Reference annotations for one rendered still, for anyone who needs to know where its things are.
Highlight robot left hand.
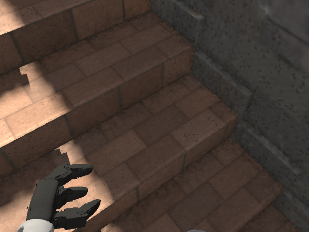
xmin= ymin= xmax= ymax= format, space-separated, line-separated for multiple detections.
xmin=26 ymin=162 xmax=101 ymax=230

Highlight left robot forearm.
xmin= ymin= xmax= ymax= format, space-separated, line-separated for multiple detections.
xmin=16 ymin=218 xmax=54 ymax=232

